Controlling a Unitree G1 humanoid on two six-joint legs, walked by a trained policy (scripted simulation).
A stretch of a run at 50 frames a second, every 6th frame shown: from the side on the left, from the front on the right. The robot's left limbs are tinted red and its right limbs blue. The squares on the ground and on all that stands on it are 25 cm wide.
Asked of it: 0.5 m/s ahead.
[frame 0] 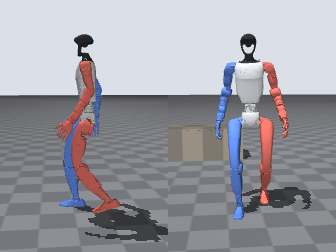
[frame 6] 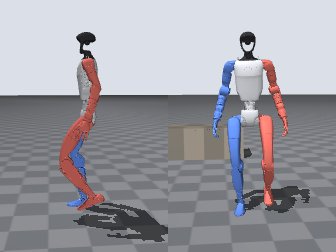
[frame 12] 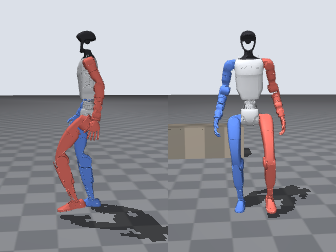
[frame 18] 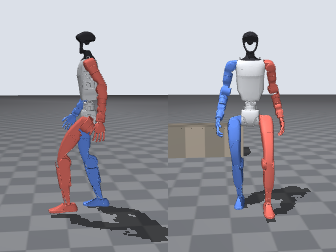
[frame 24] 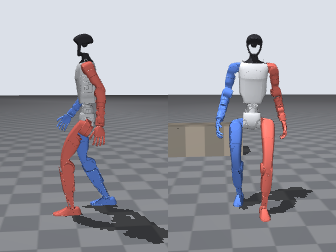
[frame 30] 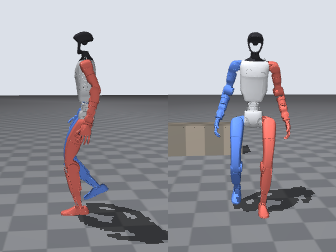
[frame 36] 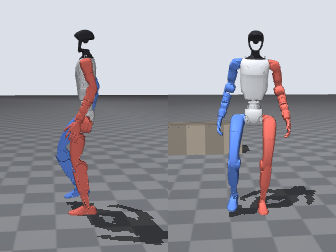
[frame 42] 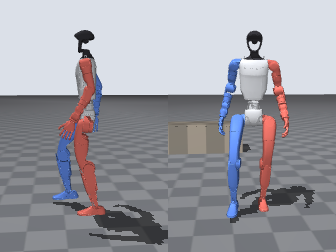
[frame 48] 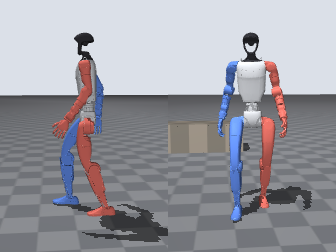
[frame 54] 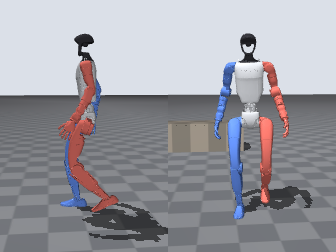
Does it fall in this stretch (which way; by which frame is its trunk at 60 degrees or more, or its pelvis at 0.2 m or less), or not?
no
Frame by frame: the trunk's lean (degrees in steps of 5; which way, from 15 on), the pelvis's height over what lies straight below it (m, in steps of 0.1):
0: 5, 0.8
6: 5, 0.8
12: 5, 0.8
18: 5, 0.8
24: 5, 0.8
30: 5, 0.8
36: 5, 0.8
42: 5, 0.8
48: 5, 0.8
54: 5, 0.8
